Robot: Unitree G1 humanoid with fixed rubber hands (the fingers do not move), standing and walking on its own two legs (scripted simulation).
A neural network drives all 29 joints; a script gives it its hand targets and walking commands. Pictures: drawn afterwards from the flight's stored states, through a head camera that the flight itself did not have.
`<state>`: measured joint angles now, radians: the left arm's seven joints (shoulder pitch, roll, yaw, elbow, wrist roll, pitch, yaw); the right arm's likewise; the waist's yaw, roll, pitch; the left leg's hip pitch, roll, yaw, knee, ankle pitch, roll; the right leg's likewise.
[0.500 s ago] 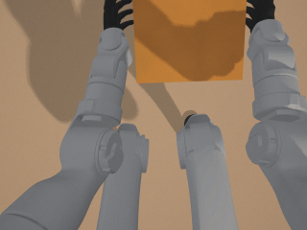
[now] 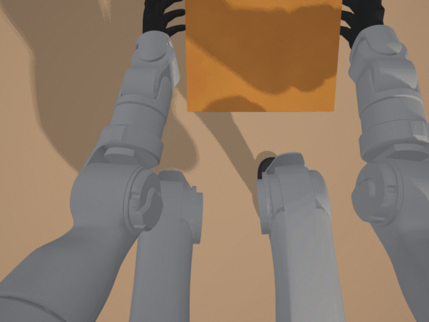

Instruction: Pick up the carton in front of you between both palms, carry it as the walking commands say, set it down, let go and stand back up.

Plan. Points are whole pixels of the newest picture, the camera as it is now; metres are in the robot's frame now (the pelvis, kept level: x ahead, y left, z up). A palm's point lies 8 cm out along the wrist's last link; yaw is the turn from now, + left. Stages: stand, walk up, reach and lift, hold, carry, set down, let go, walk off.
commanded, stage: set down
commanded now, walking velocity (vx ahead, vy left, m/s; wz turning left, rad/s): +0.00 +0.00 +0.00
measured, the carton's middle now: (252, 56) +0.49 -0.11 -0.26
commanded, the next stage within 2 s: let go in 1.96 s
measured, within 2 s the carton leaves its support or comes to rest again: neither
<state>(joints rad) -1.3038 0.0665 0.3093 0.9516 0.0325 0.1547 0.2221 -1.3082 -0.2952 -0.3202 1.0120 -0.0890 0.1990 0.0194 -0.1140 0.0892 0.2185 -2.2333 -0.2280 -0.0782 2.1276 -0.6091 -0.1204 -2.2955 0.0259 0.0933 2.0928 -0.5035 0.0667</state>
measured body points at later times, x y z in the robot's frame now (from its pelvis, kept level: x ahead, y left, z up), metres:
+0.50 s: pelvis -0.01 +0.00 -0.01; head +0.34 -0.06 +0.26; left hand +0.54 +0.04 -0.18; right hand +0.50 -0.27 -0.18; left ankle +0.10 +0.12 -0.35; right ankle +0.12 -0.14 -0.35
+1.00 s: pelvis -0.01 -0.01 -0.01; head +0.36 -0.06 +0.23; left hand +0.55 +0.07 -0.19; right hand +0.50 -0.32 -0.19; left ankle +0.10 +0.12 -0.35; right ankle +0.12 -0.14 -0.35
